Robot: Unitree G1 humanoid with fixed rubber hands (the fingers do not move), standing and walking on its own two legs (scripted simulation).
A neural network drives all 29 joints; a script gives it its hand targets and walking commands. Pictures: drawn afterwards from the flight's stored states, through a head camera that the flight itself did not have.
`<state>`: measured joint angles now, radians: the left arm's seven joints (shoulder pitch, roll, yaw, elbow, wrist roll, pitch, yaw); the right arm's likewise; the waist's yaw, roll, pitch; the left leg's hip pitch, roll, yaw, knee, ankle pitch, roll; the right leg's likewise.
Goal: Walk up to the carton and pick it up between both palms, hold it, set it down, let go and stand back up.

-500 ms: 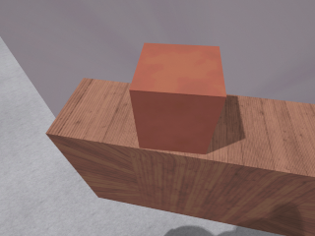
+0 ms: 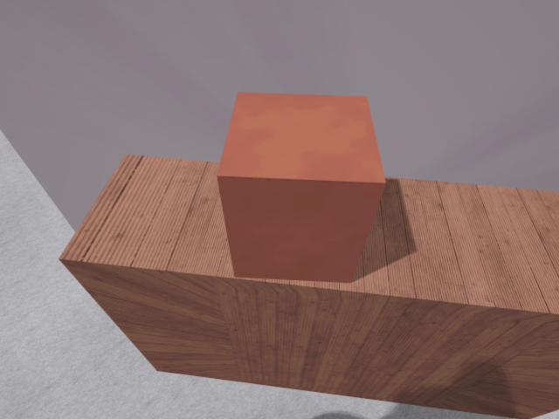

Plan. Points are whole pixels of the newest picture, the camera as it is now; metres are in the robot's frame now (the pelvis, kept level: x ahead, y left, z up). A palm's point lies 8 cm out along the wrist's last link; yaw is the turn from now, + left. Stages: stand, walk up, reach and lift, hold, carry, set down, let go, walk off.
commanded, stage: walk up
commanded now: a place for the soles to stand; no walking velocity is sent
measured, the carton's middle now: (296, 191) +0.46 -0.01 +0.06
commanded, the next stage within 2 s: reach and lift in 0.74 s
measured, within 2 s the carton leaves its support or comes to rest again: neither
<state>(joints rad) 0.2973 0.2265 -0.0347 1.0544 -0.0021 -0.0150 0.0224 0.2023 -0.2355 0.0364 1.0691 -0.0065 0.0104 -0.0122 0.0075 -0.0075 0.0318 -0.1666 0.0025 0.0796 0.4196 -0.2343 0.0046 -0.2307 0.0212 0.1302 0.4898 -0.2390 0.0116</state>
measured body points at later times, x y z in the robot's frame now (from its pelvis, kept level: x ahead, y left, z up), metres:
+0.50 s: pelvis +0.00 -0.01 +0.00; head +0.02 -0.02 +0.44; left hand +0.05 +0.24 -0.15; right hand +0.04 -0.28 -0.15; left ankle -0.01 +0.12 -0.74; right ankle +0.02 -0.13 -0.74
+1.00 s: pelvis -0.02 -0.02 -0.03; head +0.04 -0.02 +0.41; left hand +0.21 +0.22 -0.12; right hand +0.13 -0.30 -0.14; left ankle -0.01 +0.12 -0.74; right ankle +0.01 -0.13 -0.74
